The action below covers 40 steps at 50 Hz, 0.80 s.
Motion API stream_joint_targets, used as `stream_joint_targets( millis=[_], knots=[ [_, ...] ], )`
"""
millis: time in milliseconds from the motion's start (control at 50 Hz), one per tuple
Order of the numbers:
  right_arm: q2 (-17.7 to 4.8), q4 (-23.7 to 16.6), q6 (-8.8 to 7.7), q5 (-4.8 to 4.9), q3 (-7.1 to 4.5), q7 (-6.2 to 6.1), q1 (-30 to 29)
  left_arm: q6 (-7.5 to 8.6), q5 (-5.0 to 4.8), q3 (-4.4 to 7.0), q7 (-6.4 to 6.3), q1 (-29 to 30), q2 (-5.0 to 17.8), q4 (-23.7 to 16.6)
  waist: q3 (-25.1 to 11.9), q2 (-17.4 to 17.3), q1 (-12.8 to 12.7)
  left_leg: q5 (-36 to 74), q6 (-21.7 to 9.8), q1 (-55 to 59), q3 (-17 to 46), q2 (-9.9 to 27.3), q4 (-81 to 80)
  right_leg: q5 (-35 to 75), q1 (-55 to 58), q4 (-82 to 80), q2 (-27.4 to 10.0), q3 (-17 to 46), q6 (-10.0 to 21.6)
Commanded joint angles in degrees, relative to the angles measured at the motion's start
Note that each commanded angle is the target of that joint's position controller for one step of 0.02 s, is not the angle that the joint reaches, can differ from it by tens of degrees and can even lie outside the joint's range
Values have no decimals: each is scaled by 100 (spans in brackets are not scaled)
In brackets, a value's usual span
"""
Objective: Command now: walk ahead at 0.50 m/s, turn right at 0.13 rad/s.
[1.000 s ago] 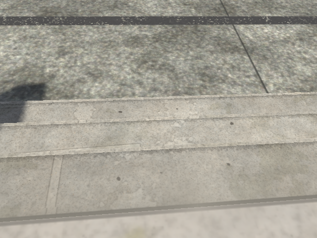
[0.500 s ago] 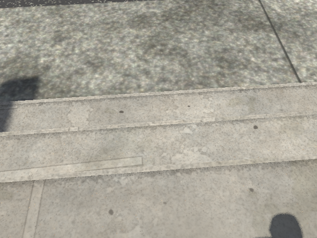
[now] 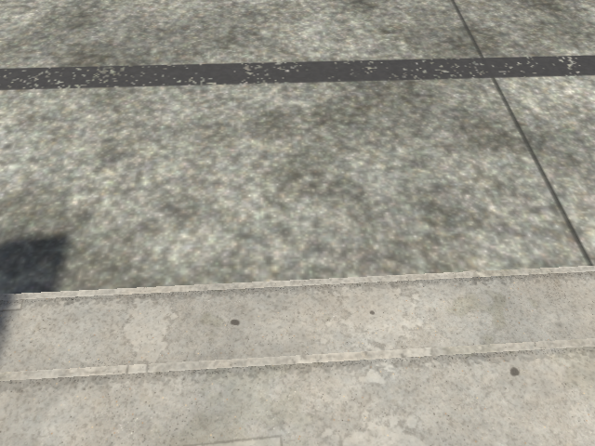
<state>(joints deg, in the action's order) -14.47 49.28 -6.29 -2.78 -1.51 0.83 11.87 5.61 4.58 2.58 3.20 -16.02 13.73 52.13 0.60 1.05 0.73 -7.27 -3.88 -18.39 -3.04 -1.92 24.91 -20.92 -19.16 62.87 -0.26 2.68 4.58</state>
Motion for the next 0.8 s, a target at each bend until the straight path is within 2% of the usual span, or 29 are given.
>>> stream_joint_targets(
  millis=[20, 60, 120, 180, 220, 240, 280, 340, 360, 380, 400, 420, 440, 460, 480, 500, 520, 540, 560, 580, 620, 660, 680, 700, 720, 740, 760, 780, 800],
  knots=[
    [146, 1, -36, -36, 92, -84, 476, 31, 44, -36, -77, -28, -74, -255, -192, -296, -52, -66, -1053, 1177, 1888, 1719, -1779, 613, -1446, 186, -577, 376, 141],
    [-46, 25, -83, -93, 37, -82, 451, -26, -61, -5, 29, 67, -16, -244, -66, -353, -73, 297, -1030, 1051, 1265, 1629, -1985, 961, -1583, -259, -561, 291, -17],
    [-126, 311, -143, -274, 31, -32, 950, -71, -62, -23, 95, 412, -31, -344, 48, -320, 46, 1185, -1145, 1205, 642, 1694, -2009, 1930, -2089, -948, -659, 224, -250],
    [-135, 523, -171, -255, 67, 60, 1254, -108, -62, -46, 114, 711, -13, -437, 129, -243, 99, 1985, -1120, 1231, 78, 1618, -1857, 2848, -2084, -1731, -616, 84, -344],
    [-158, 711, -158, -259, 92, 123, 1543, -153, -79, -30, 143, 882, 2, -476, 182, -382, 135, 2266, -1071, 1385, -148, 1620, -1760, 3111, -2060, -2032, -544, 27, -327],
    [-171, 762, -118, -322, 100, 171, 1644, -198, -66, -44, 171, 1026, -71, -519, 183, -420, 163, 2292, -1017, 1313, -278, 1601, -1670, 3044, -1924, -1827, -474, -112, -311],
    [-184, 858, -117, -340, 102, 192, 1809, -223, -101, -6, 167, 1244, 27, -609, 337, -376, 201, 2289, -972, 1690, -330, 1719, -1606, 2888, -2148, -1975, -448, -90, -250],
    [-209, 1013, -122, -249, 80, 120, 1965, -213, -145, 31, 111, 1601, 19, -754, 446, -386, 226, 2864, -858, 2524, -465, 1828, -1463, 2304, -2278, -2427, -358, -185, -132],
    [-258, 1050, -119, -382, 70, 88, 2008, -209, -118, 24, 119, 1391, -42, -739, 392, -526, 102, 3339, -848, 2806, -401, 2053, -1246, 2311, -2311, -1812, -436, 9, -81],
    [-303, 981, -123, -359, 23, 45, 1782, -184, -122, 67, 110, 1272, 22, -712, 385, -428, 2, 3550, -757, 3064, -531, 2066, -1093, 1961, -2452, -1942, -433, 77, -42],
    [-500, 865, 85, 467, -146, -159, 1361, -312, -448, 51, -57, 1538, 9, -790, 956, -511, 40, 3213, -221, 2325, -1211, 1402, -904, 1410, -1902, -2625, 108, -1101, -6],
    [-514, 915, 158, 484, -137, -260, 1791, -397, -382, 53, -142, 1680, -6, -825, 905, -619, 287, 4166, -168, 2094, -1115, 1428, -476, 849, -1229, -2508, 376, -1446, 69],
    [-626, 988, 207, 355, -187, -358, 1798, -431, -314, 111, -173, 1015, 28, -691, 601, -894, -86, 5417, -122, 1995, -1166, 1641, 336, 1134, -407, -2212, 401, -1341, 311],
    [-468, 1142, 43, -491, -26, -100, 2176, -109, -223, 154, -52, 581, 159, -688, -174, -666, -303, 5211, -303, 1513, -977, 1852, 379, 1542, 873, -2987, 219, -681, 367],
    [-571, 1087, -35, -594, -120, 2, 1861, 40, -170, 424, -143, -522, 759, -350, -664, -270, -609, 3814, -161, 887, -1041, 1482, 1750, 2156, 2197, -2735, 322, -307, 715],
    [-702, 480, 123, 498, -334, -244, 1246, -182, -209, 633, -311, -1576, 1366, -10, -1054, 478, -1141, 1349, 352, -1061, -1337, 543, 5014, 3492, 3672, -2760, -1043, 1460, 1706],
    [-534, 298, 96, 460, -302, -213, 1282, -248, -539, 568, -311, -1431, 1330, -62, -1811, 676, -758, -2527, 521, -2112, -156, -89, 6141, 4884, 4201, -3591, -1818, 3385, 2232],
    [-425, 73, 89, 378, -298, -186, 828, -297, -620, 554, -359, -1125, 1352, -126, -1307, 240, -675, -2012, 532, -2300, 450, 330, 5933, 4943, 3552, -3782, -1604, 2619, 2132],
    [-377, -36, 82, 363, -289, -179, 589, -374, -582, 496, -385, -579, 1120, -224, -703, 188, -476, -1638, 508, -2051, 550, 584, 5330, 4437, 2552, -4037, -1484, 2158, 1871],
    [-383, -27, 142, 283, -331, -189, 536, -430, -554, 428, -381, -287, 877, -272, -274, 36, -292, -1545, 510, -1719, 605, 756, 4839, 4027, 1696, -4213, -1325, 1863, 1667],
    [-420, -78, 420, 105, -372, -205, 617, -458, -532, 294, -396, -3, 583, -389, -108, -86, 12, -1653, 585, -1052, 586, 806, 3973, 3051, 739, -4588, -995, 1594, 1397],
    [-232, -188, 613, 25, -316, -176, 563, -406, -469, 316, -420, -90, 790, -379, -151, 40, 87, -1422, 657, -679, 353, 648, 3547, 3107, 291, -4661, -783, 1354, 1384],
    [-220, -96, 643, 26, -308, -113, 796, -364, -339, 346, -385, -225, 898, -394, -275, 94, 70, -663, 575, -678, 326, 637, 3673, 2832, 284, -4660, -764, 1321, 1414],
    [-297, -158, 647, 49, -327, -91, 641, -348, -355, 342, -368, -269, 902, -410, -213, 129, 48, -299, 547, -775, 367, 684, 3581, 2501, 154, -4712, -735, 1404, 1386],
    [-596, -418, 624, 103, -448, -105, -47, -267, -416, 333, -388, -628, 903, -231, 121, 58, -132, 331, 548, -1643, 787, 826, 3183, 1662, 625, -4772, -759, 1775, 1282],
    [-738, -542, 613, 103, -482, -97, -369, -218, -429, 327, -404, -806, 903, -198, 218, 135, -234, 465, 571, -2122, 880, 863, 2913, 1243, 969, -4819, -830, 2064, 1284],
    [-758, -612, 619, 120, -490, -62, -543, -204, -444, 326, -428, -842, 922, -197, 328, 124, -261, 823, 616, -2215, 875, 807, 2500, 863, 873, -4785, -721, 2022, 1270],
    [-721, -676, 615, 62, -470, -24, -681, -204, -460, 322, -458, -850, 891, -148, 311, 294, -279, 1250, 635, -2201, 906, 760, 2304, 549, 846, -4597, -654, 2092, 1248],
    [-679, -710, 622, 55, -464, 24, -696, -219, -395, 290, -487, -905, 857, -185, 251, 196, -313, 1458, 652, -2115, 901, 676, 2192, 464, 776, -4403, -587, 2110, 1277]
  ],
)
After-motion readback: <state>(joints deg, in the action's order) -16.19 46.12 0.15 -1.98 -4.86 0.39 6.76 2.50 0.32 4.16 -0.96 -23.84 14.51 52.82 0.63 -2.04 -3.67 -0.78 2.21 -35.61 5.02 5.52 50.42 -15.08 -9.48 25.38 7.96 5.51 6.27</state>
